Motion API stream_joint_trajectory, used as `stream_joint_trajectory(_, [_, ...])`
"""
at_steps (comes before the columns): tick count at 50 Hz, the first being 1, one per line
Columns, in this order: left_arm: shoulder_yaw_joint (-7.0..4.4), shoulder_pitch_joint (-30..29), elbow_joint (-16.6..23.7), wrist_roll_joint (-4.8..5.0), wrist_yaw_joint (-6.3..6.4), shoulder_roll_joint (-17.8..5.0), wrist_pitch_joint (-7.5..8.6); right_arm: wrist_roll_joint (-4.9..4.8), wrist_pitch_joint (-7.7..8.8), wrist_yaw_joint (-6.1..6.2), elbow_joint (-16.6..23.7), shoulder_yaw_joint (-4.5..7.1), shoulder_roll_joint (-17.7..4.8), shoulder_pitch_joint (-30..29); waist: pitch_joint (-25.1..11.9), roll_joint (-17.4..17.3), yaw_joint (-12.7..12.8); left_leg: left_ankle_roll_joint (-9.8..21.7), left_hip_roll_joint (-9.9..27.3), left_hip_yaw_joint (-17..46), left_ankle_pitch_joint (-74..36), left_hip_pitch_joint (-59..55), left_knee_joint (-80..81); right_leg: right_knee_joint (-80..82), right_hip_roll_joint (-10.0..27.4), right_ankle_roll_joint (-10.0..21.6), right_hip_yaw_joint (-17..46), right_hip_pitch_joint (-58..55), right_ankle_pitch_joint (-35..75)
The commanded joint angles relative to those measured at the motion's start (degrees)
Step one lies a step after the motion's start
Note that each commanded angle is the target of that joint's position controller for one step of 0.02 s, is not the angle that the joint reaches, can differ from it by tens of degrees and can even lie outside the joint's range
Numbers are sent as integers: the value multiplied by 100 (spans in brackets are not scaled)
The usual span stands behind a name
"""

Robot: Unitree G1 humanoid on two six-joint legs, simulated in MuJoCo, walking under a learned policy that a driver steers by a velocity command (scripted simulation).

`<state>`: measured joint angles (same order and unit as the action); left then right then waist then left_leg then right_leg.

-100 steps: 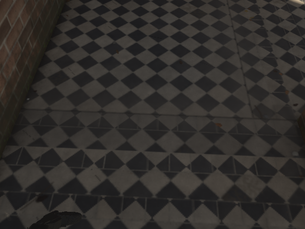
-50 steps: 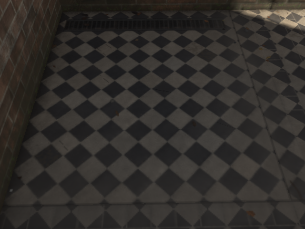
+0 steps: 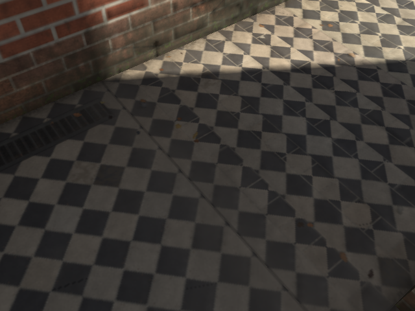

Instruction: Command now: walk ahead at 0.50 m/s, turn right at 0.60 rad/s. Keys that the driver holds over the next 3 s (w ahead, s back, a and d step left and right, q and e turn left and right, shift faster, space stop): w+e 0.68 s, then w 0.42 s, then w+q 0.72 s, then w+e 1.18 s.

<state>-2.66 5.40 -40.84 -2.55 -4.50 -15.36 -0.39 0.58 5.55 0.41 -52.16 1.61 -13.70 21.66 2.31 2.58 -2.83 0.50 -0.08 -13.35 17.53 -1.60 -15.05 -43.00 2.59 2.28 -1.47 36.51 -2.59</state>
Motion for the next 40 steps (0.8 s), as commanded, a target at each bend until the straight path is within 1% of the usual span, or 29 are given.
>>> stream_joint_trajectory(1, [-16,-583,547,-30,-42,-239,75,1,19,51,176,201,-943,-9,311,-717,39,632,1583,331,-3154,80,308,553,-91,238,-391,-200,-281])
stream_joint_trajectory(2, [-37,-562,561,-24,-22,-250,75,12,-47,53,135,235,-1051,37,308,-769,74,607,1609,209,-3796,-129,71,675,-148,339,-444,-305,-515])
stream_joint_trajectory(4, [-103,-113,443,-38,54,-361,84,36,-160,75,81,268,-1204,40,-71,-893,300,558,1627,-11,-5703,-398,-974,798,-547,584,-684,-981,-1142])
stream_joint_trajectory(5, [-171,503,263,-39,105,-456,124,28,-226,82,82,281,-1271,17,-465,-890,571,545,1619,-78,-6078,-272,-1963,965,-771,742,-694,-1723,-1272])
stream_joint_trajectory(6, [-288,1503,-93,-72,193,-633,170,22,-266,76,157,270,-1259,-58,-1049,-568,1023,404,1489,-190,-5357,451,-3420,1361,-858,937,-500,-3126,-1124])
stream_joint_trajectory(7, [-482,1935,-169,-92,301,-1279,149,-33,-238,7,471,154,-758,144,-1728,574,987,114,978,-189,-1977,2541,-5429,1682,618,1472,1754,-4983,-2078])
stream_joint_trajectory(8, [-559,1753,4,97,348,-1655,108,50,-176,-61,851,175,-753,-142,-2169,1053,818,-93,-55,748,1424,4023,-6847,2567,1725,2068,4583,-5534,-1450])
stream_joint_trajectory(9, [-530,1776,-143,192,392,-1539,70,118,-136,-66,1017,213,-960,-887,-1493,18,956,-43,302,1508,921,4600,-6842,2687,1528,1932,3836,-5237,-848])
stream_joint_trajectory(10, [-454,1537,-260,219,444,-1248,89,52,-74,-75,1027,144,-803,-870,-784,-259,701,-14,560,1481,390,4543,-6312,2711,1421,1776,3019,-4443,-246])
stream_joint_trajectory(11, [-379,1308,-243,220,454,-993,124,68,-81,-95,919,150,-787,-737,-406,-383,453,-31,727,1456,234,4209,-5671,2765,1075,1555,2466,-3820,392])
stream_joint_trajectory(12, [-322,1100,-250,264,470,-829,168,176,-172,-105,902,160,-791,-673,-248,-338,251,-104,799,1491,218,3850,-5341,2846,790,1428,2114,-3326,790])
stream_joint_trajectory(13, [-280,985,-214,269,461,-742,214,243,-285,-130,834,155,-765,-481,-322,-238,131,-172,813,1484,163,3526,-5153,2922,635,1393,1896,-3077,997])
stream_joint_trajectory(15, [-286,1180,-279,291,459,-813,300,265,-367,-183,854,141,-673,-473,-323,-147,130,-309,750,1381,-50,3447,-4807,3084,439,1386,1741,-2878,940])
stream_joint_trajectory(17, [-319,1402,-347,273,446,-933,325,242,-402,-197,977,140,-642,-850,-161,-97,245,-393,720,1338,-471,3690,-4361,3238,352,1354,1751,-2815,563])
stream_joint_trajectory(21, [-319,1858,-465,262,429,-937,312,199,-384,-207,1272,128,-654,-1811,122,49,599,-434,609,1383,-1293,4142,-3275,3293,308,1223,1908,-3105,359])
stream_joint_trajectory(26, [-326,2210,-573,196,473,-1009,363,124,-341,-218,1618,69,-645,-2571,42,109,803,-295,279,1361,-1648,3943,-2330,2750,368,1123,2061,-3565,1503])
stream_joint_trajectory(27, [-333,2209,-571,184,498,-1049,364,112,-323,-214,1670,68,-679,-2609,40,140,785,-242,231,1405,-1596,3782,-2155,2648,413,1066,2152,-3610,1602])
stream_joint_trajectory(28, [-318,2117,-490,160,510,-1007,376,88,-342,-216,1632,60,-638,-2437,-41,237,672,-164,126,1450,-1616,3342,-1930,2510,405,972,2176,-3555,1764])
stream_joint_trajectory(29, [-329,1968,-448,160,522,-1063,374,82,-340,-199,1564,85,-718,-2182,-66,275,532,-87,38,1446,-1436,2813,-1740,2388,405,857,2235,-3385,1881])
stream_joint_trajectory(30, [-345,1822,-399,151,519,-1140,378,83,-326,-158,1451,138,-839,-1794,-160,280,341,-9,-92,1402,-1137,2167,-1635,2091,374,753,2278,-3212,2249])
stream_joint_trajectory(31, [-352,1692,-374,166,487,-1192,393,99,-284,-93,1260,205,-967,-1137,-434,104,3,79,-186,1310,-1017,1291,-1354,1342,160,636,2157,-3049,2560])
stream_joint_trajectory(32, [-313,1670,-337,211,435,-1043,431,173,-203,-13,1124,290,-1201,-364,-933,-245,-366,235,314,1723,-733,98,-1150,60,-256,502,1866,-2534,1929])
stream_joint_trajectory(33, [-162,1920,-114,324,434,-441,466,309,-182,88,1163,389,-1676,369,-1799,-1125,-440,526,1964,3581,442,-1256,-908,-1722,-770,340,1276,-1446,-569])
stream_joint_trajectory(34, [-151,2318,4,274,454,-506,442,229,-268,66,1162,448,-1857,77,-2058,-2317,-8,1053,2641,5892,514,-1461,-132,-2616,-1148,298,957,-282,-2962])
stream_joint_trajectory(35, [-176,2172,-239,95,489,-739,347,167,-307,21,1240,349,-1268,-340,-1160,-1176,120,1093,2424,5401,1022,-649,-130,-3077,-656,318,1042,43,-2520])
stream_joint_trajectory(36, [-171,1819,-261,51,422,-703,324,132,-292,-16,1253,241,-818,-597,-568,-544,124,1052,2100,4498,842,85,-42,-2931,-489,295,953,-51,-2057])
stream_joint_trajectory(37, [-148,1651,-238,55,377,-574,305,162,-269,-43,1209,179,-608,-749,-296,-456,212,929,1796,3783,309,572,116,-2621,-336,265,895,-203,-1809])
stream_joint_trajectory(38, [-133,1538,-191,10,332,-494,268,149,-220,-45,1099,155,-576,-706,-160,-676,261,889,1593,3300,-235,862,218,-2378,-234,221,882,-318,-1743])
stream_joint_trajectory(40, [-102,1547,-210,-5,270,-398,203,110,-97,-99,931,174,-635,-534,-181,-857,313,925,1422,2773,-1305,1054,299,-2204,-270,144,838,-499,-1597])
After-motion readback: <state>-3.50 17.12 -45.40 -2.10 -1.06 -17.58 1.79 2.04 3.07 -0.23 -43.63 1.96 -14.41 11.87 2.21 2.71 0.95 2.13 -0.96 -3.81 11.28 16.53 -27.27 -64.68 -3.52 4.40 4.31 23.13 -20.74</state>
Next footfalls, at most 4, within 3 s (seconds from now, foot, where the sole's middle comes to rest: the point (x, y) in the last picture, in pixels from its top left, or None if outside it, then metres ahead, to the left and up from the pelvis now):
0.12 right None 0.22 -0.10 -0.78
0.64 left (208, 278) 0.57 -0.01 -0.78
1.12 right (297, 244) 0.68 -0.33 -0.78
1.66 left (269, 167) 1.02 -0.28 -0.78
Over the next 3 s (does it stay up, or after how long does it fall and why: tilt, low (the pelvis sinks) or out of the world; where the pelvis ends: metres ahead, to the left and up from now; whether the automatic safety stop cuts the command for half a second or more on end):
stays up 1.55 -0.55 0.01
